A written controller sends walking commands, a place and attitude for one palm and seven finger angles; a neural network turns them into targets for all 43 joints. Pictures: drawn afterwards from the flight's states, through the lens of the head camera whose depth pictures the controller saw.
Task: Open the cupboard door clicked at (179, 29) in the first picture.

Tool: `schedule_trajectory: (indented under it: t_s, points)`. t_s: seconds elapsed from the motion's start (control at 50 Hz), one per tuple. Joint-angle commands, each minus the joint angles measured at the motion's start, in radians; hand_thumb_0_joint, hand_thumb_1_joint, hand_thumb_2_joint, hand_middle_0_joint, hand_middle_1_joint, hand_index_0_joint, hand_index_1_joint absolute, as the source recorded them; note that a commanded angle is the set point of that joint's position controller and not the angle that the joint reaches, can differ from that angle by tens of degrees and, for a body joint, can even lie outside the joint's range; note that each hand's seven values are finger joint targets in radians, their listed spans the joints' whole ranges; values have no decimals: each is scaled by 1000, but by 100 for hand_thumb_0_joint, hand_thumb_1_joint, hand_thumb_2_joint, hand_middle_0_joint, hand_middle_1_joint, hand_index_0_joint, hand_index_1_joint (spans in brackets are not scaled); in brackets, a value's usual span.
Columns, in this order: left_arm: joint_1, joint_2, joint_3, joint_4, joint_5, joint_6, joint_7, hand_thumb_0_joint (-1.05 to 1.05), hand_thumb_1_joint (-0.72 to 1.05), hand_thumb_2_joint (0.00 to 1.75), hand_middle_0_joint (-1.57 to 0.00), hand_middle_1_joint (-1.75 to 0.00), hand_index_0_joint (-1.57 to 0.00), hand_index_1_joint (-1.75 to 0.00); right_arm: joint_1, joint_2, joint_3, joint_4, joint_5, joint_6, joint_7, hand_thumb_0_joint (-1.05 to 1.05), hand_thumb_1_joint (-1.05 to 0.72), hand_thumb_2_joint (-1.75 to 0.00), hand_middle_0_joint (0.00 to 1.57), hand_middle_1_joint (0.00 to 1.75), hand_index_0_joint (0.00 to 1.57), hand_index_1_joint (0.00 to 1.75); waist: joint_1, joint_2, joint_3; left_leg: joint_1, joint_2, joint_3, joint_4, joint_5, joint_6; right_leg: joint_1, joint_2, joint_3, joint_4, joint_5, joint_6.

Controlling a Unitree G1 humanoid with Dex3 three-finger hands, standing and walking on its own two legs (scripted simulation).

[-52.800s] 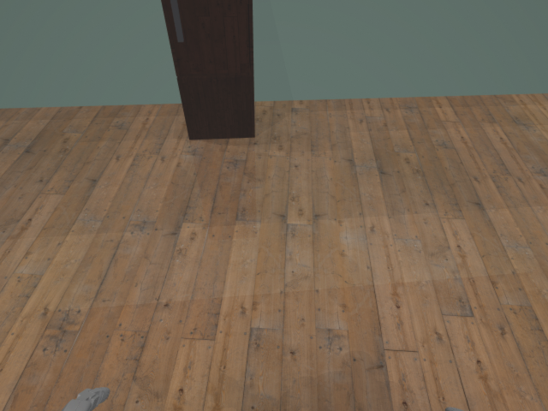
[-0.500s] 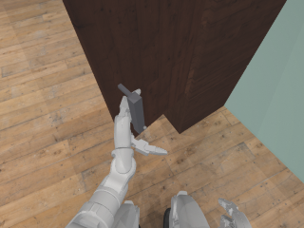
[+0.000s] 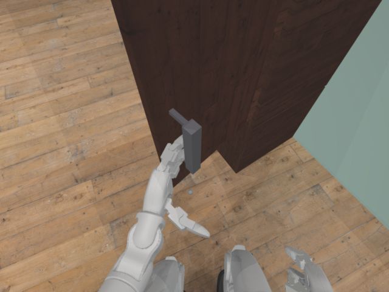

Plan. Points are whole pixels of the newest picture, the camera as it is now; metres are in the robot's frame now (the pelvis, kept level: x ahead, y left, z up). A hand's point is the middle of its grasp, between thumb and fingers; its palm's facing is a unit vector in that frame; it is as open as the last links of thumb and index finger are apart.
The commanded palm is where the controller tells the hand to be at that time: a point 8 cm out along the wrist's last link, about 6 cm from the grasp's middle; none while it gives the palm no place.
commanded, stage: slide the hand sideways off the handle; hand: left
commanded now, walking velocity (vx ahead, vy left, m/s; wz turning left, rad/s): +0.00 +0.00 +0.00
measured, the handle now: (185, 143) +0.41 +0.04 +0.03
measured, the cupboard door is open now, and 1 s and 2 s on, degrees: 100 100 100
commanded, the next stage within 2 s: draw the hand back to the body in 0.60 s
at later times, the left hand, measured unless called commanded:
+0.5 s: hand (166, 215) +0.26 +0.06 +0.03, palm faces -0.14 -0.99 -0.01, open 16.3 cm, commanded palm +0.24 +0.12 +0.03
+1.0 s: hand (133, 220) +0.24 +0.10 +0.10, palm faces -0.13 -0.99 -0.08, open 16.3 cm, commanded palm +0.21 +0.17 +0.10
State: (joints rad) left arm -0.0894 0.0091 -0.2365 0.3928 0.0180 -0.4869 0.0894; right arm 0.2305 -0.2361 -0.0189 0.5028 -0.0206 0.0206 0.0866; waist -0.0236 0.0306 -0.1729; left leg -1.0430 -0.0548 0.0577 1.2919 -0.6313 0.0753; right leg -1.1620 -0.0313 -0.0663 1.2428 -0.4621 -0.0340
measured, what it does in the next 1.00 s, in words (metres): stands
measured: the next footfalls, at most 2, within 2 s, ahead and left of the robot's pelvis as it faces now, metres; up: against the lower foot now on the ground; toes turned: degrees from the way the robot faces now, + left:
none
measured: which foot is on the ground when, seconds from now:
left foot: down 0.00-1.00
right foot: down 0.00-1.00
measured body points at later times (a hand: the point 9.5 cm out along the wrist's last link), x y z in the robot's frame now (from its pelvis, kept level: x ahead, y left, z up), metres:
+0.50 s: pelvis +0.01 -0.02 +0.00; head +0.10 -0.02 +0.44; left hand +0.26 +0.12 +0.03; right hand +0.21 -0.23 -0.10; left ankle -0.01 +0.07 -0.62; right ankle +0.07 -0.11 -0.62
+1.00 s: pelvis +0.01 -0.02 +0.03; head +0.07 -0.04 +0.47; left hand +0.24 +0.16 +0.10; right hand +0.19 -0.25 -0.06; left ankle -0.01 +0.07 -0.62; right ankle +0.07 -0.11 -0.62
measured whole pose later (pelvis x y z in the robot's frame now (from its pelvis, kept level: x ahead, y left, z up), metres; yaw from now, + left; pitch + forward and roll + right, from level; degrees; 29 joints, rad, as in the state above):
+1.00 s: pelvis +0.01 -0.02 +0.03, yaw +1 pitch +16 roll +0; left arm 0.39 0.20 -0.02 -0.17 -0.17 -0.28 -0.17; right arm 0.28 -0.24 0.04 0.41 0.04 -0.05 -0.03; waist 0.00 0.05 -0.19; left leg -0.85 -0.04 0.01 1.17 -0.60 0.04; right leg -0.96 -0.01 -0.11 1.12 -0.45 -0.06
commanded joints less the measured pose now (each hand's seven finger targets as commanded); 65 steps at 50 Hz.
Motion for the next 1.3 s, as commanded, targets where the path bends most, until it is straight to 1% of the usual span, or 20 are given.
schedule_trajectory:
  t_s: [0.0, 0.08, 0.14, 0.18, 0.28, 0.46, 0.54, 0.62, 0.68, 0.7, 0.8, 0.9, 0.96, 1.1, 1.18, 1.2, 1.22, 1.24, 1.26, 1.28]
  points:
    - [-136, -57, -40, -356, -12, -53, 6, 0, -50, 30, -15, -30, -15, -30, -2, -105, -47, -158, 13, -41, -22, 0, -90, -90, 20, 30, 20, 30, -30, -89, -401, 200, 38, -151, -217, 424, -89, 350, 17, 32, -119, 254, -12]
    - [-58, -24, -37, -366, -4, -58, -12, 0, -50, 30, -15, -30, -15, -30, -14, -102, -37, -160, 15, -55, -37, 0, -90, -90, 20, 30, 20, 30, -32, -132, -343, 134, 31, -154, -208, 360, -80, 351, 15, 35, -116, 226, -13]
    - [19, -14, -32, -355, 2, -48, -34, 0, -50, 30, -15, -30, -15, -30, -28, -95, -33, -165, 14, -59, -38, 0, -90, -90, 20, 30, 20, 30, -14, -88, -312, 118, 24, -141, -207, 329, -85, 335, 14, 38, -114, 199, -15]
    - [58, 16, -14, -370, 6, -31, -51, 0, -50, 30, -15, -30, -15, -30, -35, -97, -30, -178, 17, -56, -39, 0, -90, -90, 20, 30, 20, 30, 3, -54, -318, 112, 17, -131, -204, 335, -84, 343, 13, 43, -112, 202, -21]
    - [123, 65, 44, -442, -24, -6, -83, 0, -50, 30, -15, -30, -15, -30, -44, -88, -23, -203, 21, -55, -51, 0, -90, -90, 20, 30, 20, 30, 18, -75, -331, 94, 9, -123, -199, 328, -79, 395, 15, 52, -119, 221, -20]
    - [210, 92, 49, -530, -79, -41, -162, 0, -50, 30, -15, -30, -15, -30, -47, -91, -20, -198, 21, -98, -71, 0, -90, -90, 20, 30, 20, 30, -17, -96, -292, 28, 7, -114, -149, 258, -61, 388, 12, 74, -134, 184, -7]
    - [281, 160, 124, -527, -92, -22, -206, 0, -50, 30, -15, -30, -15, -30, -49, -97, -23, -207, 25, -107, -78, 0, -90, -90, 20, 30, 20, 30, 9, -75, -305, -5, 6, -98, -136, 246, -60, 417, 9, 97, -134, 172, -8]
    - [276, 143, 110, -598, -120, -1, -218, 0, -50, 30, -15, -30, -15, -30, -52, -94, -19, -218, 28, -120, -81, 0, -90, -90, 20, 30, 20, 30, 3, -34, -324, 11, 4, -98, -130, 266, -60, 413, 8, 96, -132, 184, -6]
    - [249, 152, 127, -611, -132, -1, -203, 0, -50, 30, -15, -30, -15, -30, -44, -97, -16, -216, 26, -133, -88, 0, -90, -90, 20, 30, 20, 30, -15, -91, -311, -25, 8, -103, -112, 236, -55, 409, 10, 106, -144, 134, -1]
    - [248, 191, 166, -645, -135, -3, -199, 0, -50, 30, -15, -30, -15, -30, -45, -99, -18, -221, 28, -136, -90, 0, -90, -90, 20, 30, 20, 30, 4, -73, -325, -25, 8, -95, -118, 220, -56, 433, 6, 123, -159, 103, 0]
    - [376, 274, 248, -792, -154, 47, -204, 0, -50, 30, -15, -30, -15, -30, -18, -93, -14, -257, 42, -133, -102, 0, -90, -90, 20, 30, 20, 30, 42, -31, -395, 80, 3, -86, -203, 285, -56, 579, 7, 124, -217, 184, 1]
    - [455, 233, 222, -735, -190, 156, -258, 0, -50, 30, -15, -30, -15, -30, -17, -102, -1, -272, 64, -128, -120, 0, -90, -90, 20, 30, 20, 30, -12, -109, -202, 92, 10, -83, -275, 201, -52, 576, 3, 119, -346, 66, 21]
    - [443, 274, 268, -738, -212, 180, -283, 0, -50, 30, -15, -30, -15, -30, -15, -117, 4, -281, 66, -138, -137, 0, -90, -90, 20, 30, 20, 30, -19, -136, -134, 108, 16, -83, -300, 145, -50, 571, -1, 131, -410, -54, 24]
    - [510, 350, 382, -863, -262, 144, -312, 0, -47, 32, -15, -30, -15, -30, 0, -107, 10, -288, 64, -171, -149, 0, -90, -90, 20, 30, 20, 30, 24, 2, -168, 267, 17, -86, -382, 277, -58, 676, 16, 91, -420, 114, 9]
    - [541, 356, 394, -877, -278, 158, -327, 0, -32, 37, -16, -30, -16, -30, 3, -110, 11, -272, 71, -185, -149, 0, -90, -90, 20, 30, 20, 30, 15, 33, -125, 345, 27, -102, -432, 352, -63, 687, 33, 46, -430, 209, 4]
    - [616, 448, 395, -897, -134, 241, -181, 0, -29, 39, -16, -30, -16, -30, 5, -98, 1, -266, 56, -159, -176, 0, -90, -90, 20, 30, 20, 30, 71, 45, -140, 397, 52, -88, -516, 373, -59, 743, 4, 86, -477, 199, -3]
    - [651, 358, 346, -925, -117, 290, -115, 0, -26, 40, -16, -30, -16, -30, 10, -80, 9, -277, 56, -152, -183, 0, -90, -90, 20, 30, 20, 30, 44, 63, -86, 421, 50, -91, -543, 371, -63, 731, 6, 69, -501, 194, 3]
    - [659, 330, 326, -925, -108, 320, -83, 0, -22, 42, -16, -30, -16, -30, 18, -82, 8, -269, 53, -147, -185, 0, -90, -90, 20, 30, 20, 30, 33, 40, -51, 429, 55, -98, -553, 374, -65, 721, 6, 54, -510, 199, 7]
    - [653, 328, 321, -937, -91, 339, -57, 0, -18, 43, -16, -30, -16, -30, 16, -85, 11, -258, 52, -142, -186, 0, -90, -90, 20, 30, 20, 30, 35, 74, -32, 449, 60, -98, -567, 397, -65, 736, 6, 49, -517, 211, 5]
    - [648, 346, 334, -928, -81, 357, -34, 0, -15, 45, -16, -30, -16, -30, 8, -87, 14, -247, 51, -138, -188, 0, -90, -90, 20, 30, 20, 30, 34, 35, -12, 461, 64, -108, -579, 417, -62, 749, 12, 44, -537, 223, 3]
